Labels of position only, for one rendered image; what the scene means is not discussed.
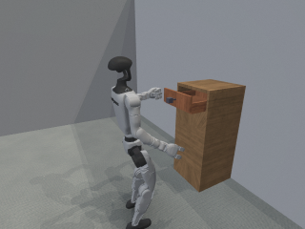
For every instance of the right robot hand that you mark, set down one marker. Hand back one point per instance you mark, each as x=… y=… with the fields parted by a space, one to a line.
x=173 y=149

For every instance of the robot right upper arm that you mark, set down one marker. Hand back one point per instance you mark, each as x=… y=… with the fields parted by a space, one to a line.
x=133 y=104

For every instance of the drawer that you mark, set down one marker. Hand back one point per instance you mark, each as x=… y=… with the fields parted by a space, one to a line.
x=192 y=102

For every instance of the robot right forearm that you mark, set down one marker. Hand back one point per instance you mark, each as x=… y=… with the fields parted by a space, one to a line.
x=147 y=139

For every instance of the handle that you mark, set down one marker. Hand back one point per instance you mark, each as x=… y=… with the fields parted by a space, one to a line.
x=170 y=100

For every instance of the cabinet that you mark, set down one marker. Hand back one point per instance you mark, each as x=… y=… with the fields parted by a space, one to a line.
x=209 y=138

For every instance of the robot right foot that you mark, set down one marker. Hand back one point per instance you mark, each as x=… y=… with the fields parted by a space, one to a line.
x=142 y=224

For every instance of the left robot thigh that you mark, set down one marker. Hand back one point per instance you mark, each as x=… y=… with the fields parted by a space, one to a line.
x=136 y=171

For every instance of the left robot hand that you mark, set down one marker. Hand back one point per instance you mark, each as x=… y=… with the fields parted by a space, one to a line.
x=155 y=93

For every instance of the robot left forearm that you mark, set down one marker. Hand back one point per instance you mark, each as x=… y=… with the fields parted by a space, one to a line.
x=143 y=96

